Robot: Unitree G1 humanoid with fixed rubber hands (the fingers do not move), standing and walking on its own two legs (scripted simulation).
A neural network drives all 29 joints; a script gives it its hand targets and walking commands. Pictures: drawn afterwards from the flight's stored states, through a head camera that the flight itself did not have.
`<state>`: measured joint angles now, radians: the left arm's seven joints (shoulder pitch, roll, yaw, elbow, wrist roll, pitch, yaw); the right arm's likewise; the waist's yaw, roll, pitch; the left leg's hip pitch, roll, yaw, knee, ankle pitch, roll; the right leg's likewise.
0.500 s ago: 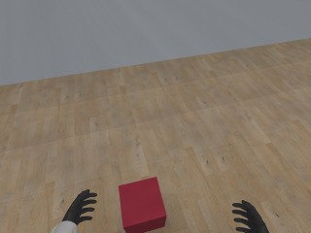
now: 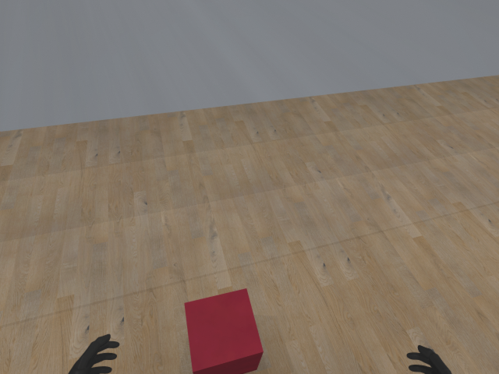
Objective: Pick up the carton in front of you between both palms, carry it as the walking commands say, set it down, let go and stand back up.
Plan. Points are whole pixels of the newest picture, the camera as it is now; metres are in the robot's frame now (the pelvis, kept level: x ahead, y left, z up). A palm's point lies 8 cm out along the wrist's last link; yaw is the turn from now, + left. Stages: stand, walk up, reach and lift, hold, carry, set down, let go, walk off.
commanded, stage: stand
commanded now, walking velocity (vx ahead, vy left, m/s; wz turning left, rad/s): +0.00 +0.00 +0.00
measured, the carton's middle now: (222, 338) +0.36 +0.08 -0.65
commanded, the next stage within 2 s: none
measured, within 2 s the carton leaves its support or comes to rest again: neither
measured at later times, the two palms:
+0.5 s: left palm out of the picture +0.12 +0.30 -0.10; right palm out of the picture +0.11 -0.29 -0.08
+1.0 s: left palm out of the picture +0.08 +0.31 -0.11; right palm out of the picture +0.08 -0.30 -0.08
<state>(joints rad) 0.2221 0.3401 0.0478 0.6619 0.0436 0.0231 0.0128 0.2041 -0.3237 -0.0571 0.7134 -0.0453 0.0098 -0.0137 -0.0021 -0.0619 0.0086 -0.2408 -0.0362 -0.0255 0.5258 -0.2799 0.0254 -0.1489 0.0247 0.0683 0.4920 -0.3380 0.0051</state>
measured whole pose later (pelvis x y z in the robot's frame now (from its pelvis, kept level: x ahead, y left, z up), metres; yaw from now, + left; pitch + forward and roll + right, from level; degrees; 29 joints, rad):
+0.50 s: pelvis +0.01 +0.01 +0.00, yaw -1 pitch -1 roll +0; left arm 0.18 0.37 0.01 0.86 0.03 0.00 0.03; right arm 0.13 -0.34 -0.03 0.91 -0.03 0.00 -0.02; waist -0.01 -0.05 0.02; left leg -0.17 -0.05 0.00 0.45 -0.25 0.04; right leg -0.08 0.00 0.09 0.41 -0.31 0.02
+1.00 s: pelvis -0.01 +0.01 +0.01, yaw -1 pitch -2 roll +0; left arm 0.16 0.39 0.00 0.98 0.02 -0.01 0.02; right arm 0.11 -0.37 -0.02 1.02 -0.02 -0.01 -0.01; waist -0.01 -0.04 0.03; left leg -0.15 -0.04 -0.01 0.38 -0.19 0.04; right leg -0.06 0.01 0.09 0.35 -0.25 0.02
